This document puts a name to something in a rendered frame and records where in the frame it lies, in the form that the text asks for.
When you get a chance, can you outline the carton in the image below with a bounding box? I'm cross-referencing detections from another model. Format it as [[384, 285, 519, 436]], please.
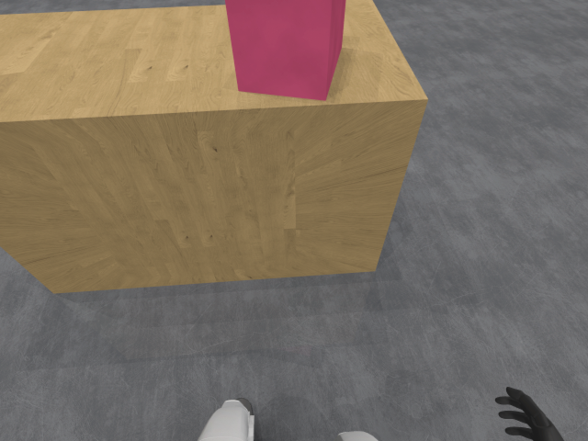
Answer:
[[225, 0, 346, 101]]

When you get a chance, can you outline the robot left foot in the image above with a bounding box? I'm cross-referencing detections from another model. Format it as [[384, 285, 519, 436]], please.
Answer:
[[236, 398, 253, 415]]

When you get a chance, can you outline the pedestal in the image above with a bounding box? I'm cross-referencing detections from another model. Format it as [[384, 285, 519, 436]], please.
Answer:
[[0, 0, 428, 294]]

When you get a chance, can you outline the robot right hand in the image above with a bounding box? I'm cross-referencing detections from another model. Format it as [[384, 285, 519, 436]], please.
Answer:
[[495, 387, 564, 441]]

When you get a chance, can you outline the left robot shin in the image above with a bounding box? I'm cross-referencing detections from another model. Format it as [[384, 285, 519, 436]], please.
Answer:
[[221, 400, 248, 412]]

